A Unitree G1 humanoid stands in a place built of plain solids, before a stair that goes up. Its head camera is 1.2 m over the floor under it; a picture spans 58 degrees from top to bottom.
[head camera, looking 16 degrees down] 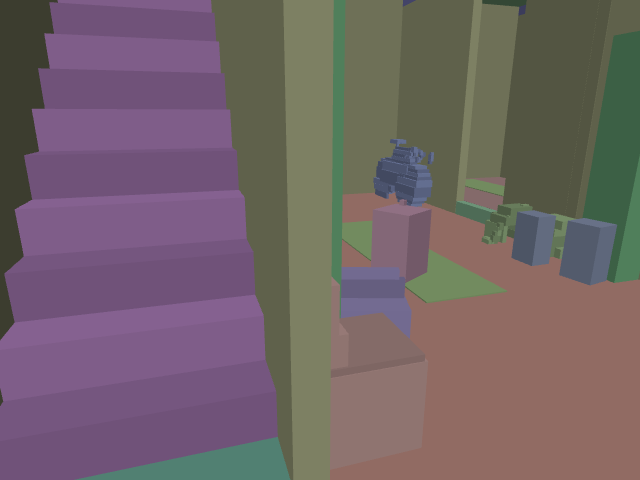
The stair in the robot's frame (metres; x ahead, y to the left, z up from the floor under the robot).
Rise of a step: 0.21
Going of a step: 0.23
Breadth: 0.96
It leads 17 degrees to the left of straight ahead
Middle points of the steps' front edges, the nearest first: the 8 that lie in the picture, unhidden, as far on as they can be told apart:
1.27 0.62 0.21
1.48 0.69 0.41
1.70 0.76 0.62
1.92 0.82 0.82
2.14 0.89 1.03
2.35 0.95 1.24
2.57 1.02 1.44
2.79 1.09 1.65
